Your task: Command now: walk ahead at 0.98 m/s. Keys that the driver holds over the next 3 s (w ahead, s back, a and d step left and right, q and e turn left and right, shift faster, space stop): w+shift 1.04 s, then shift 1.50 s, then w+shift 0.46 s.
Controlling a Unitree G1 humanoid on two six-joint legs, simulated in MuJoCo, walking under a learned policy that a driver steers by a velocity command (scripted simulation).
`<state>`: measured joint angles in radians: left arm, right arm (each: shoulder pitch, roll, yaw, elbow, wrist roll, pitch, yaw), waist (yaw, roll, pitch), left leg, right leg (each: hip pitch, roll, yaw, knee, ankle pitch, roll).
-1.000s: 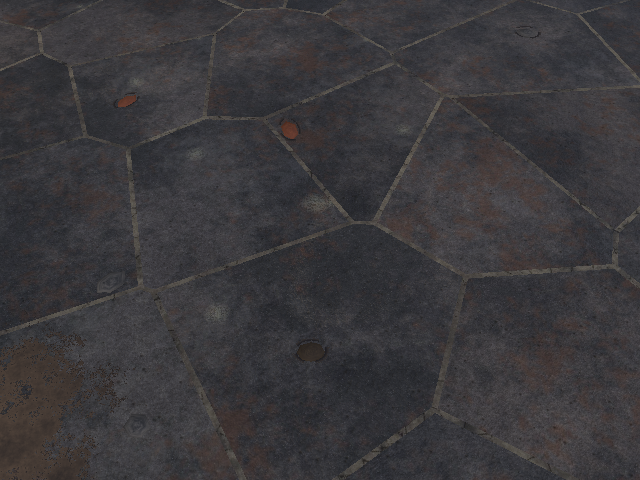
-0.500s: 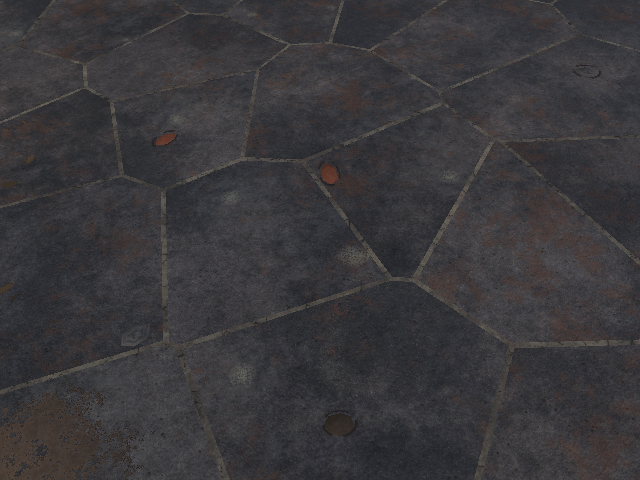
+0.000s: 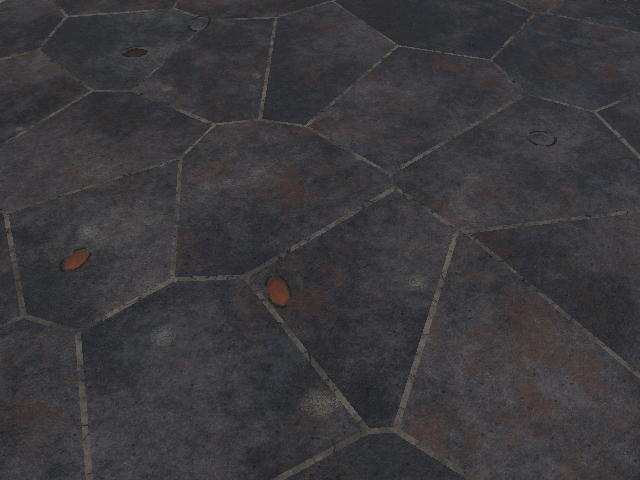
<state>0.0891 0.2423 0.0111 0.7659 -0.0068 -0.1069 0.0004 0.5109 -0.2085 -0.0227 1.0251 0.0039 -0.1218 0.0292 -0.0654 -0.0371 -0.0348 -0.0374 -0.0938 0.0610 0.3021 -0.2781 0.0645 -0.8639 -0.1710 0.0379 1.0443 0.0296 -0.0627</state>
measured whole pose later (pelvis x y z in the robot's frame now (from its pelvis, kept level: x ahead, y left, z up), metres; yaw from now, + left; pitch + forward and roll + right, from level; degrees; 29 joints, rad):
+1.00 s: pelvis +0.92 +0.02 +0.00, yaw +0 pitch +0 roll +2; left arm 0.11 0.27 0.02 0.76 -0.01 -0.10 0.00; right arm 0.49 -0.23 -0.03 0.96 0.00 -0.12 0.04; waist -0.07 -0.04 -0.01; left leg -0.06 -0.11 0.04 0.31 -0.25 0.08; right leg -0.77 -0.16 0.06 1.04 -0.07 -0.06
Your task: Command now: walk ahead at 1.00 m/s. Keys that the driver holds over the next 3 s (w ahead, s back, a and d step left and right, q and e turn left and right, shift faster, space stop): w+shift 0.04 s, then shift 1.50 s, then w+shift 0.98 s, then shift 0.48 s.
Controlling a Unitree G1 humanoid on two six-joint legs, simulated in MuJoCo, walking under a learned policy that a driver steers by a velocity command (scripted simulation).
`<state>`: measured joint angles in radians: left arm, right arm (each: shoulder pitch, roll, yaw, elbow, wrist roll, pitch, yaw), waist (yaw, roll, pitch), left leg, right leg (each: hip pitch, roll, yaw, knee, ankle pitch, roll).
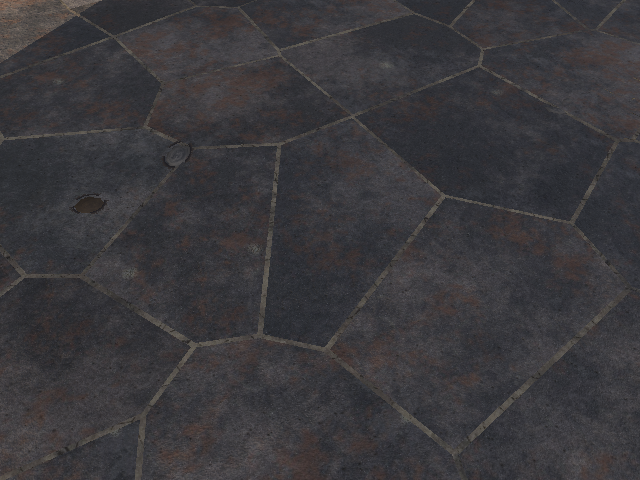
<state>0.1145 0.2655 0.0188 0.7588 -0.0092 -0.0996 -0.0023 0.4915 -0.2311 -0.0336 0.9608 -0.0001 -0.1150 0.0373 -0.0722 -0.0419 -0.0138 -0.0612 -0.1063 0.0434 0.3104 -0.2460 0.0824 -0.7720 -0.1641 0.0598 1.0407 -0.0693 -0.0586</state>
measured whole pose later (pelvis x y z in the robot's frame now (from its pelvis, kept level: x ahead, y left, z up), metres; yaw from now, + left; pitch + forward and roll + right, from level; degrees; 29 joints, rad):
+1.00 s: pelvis +0.42 +0.00 +0.00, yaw +0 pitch +0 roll +0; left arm 0.21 0.22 0.03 1.03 0.01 -0.01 0.03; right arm 0.20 -0.20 -0.03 0.99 0.00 -0.02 -0.03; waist 0.01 0.00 0.02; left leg -0.26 0.00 -0.01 0.52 -0.26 0.01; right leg -0.23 -0.01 -0.02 0.50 -0.26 0.01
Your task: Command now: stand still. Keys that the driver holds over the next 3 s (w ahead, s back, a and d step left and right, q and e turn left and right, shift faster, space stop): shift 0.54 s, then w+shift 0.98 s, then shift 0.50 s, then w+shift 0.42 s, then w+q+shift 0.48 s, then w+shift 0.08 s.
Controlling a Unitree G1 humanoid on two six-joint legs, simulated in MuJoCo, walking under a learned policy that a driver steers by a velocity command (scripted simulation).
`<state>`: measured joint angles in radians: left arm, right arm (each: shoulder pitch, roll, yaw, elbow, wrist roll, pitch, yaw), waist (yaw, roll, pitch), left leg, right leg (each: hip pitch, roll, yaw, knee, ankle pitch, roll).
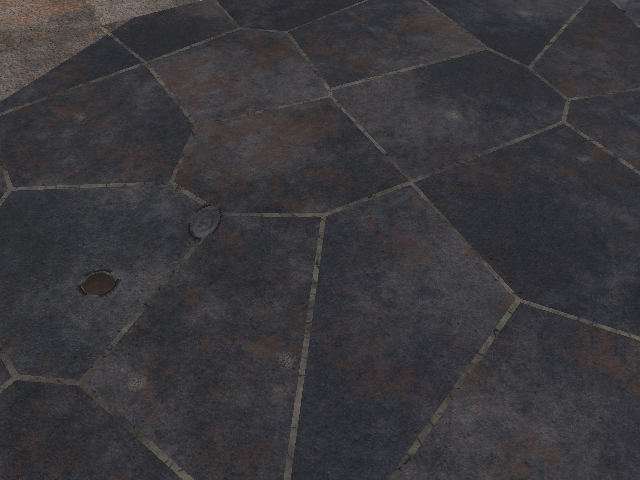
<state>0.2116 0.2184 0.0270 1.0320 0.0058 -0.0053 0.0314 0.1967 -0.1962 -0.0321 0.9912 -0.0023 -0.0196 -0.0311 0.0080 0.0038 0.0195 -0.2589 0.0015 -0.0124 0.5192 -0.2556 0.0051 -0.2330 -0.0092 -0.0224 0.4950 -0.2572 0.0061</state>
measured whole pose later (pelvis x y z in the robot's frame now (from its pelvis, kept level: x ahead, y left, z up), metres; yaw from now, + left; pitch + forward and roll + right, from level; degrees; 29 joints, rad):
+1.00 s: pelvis +0.12 -0.01 +0.00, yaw +0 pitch +3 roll +0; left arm 0.55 0.16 0.03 1.09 0.00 -0.11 0.01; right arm 0.06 -0.22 -0.05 0.88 0.03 -0.11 0.03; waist 0.09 0.02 -0.06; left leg -0.76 0.10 0.01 1.04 -0.09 0.04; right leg 0.00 -0.02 -0.04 0.27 -0.33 -0.01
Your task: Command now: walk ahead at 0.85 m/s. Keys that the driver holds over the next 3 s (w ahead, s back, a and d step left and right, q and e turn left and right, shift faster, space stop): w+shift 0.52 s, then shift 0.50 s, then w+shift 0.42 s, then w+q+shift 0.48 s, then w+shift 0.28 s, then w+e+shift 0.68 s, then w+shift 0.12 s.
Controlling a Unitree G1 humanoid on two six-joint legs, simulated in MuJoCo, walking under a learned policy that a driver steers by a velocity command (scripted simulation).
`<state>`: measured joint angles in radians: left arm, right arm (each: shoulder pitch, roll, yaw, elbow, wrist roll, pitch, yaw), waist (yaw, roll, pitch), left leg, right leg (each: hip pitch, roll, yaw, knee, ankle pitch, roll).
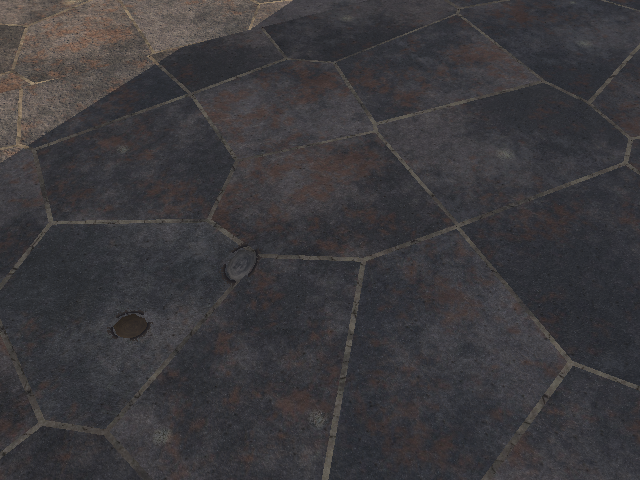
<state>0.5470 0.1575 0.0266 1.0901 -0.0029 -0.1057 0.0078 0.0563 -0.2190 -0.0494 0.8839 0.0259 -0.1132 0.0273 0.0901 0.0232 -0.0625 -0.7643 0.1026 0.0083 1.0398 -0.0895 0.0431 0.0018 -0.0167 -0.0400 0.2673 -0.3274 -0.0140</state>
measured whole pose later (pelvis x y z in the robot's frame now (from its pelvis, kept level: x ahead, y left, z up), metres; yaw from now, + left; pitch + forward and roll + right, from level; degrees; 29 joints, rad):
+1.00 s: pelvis +0.71 +0.07 -0.01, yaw +0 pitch +1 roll -1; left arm 0.20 0.22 0.02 0.95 0.04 -0.08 -0.03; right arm 0.13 -0.25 -0.04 0.89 0.00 -0.02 -0.04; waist 0.03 0.03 0.06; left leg -0.51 0.08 -0.07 0.83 -0.33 -0.03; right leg -0.35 0.07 -0.07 0.38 -0.04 -0.08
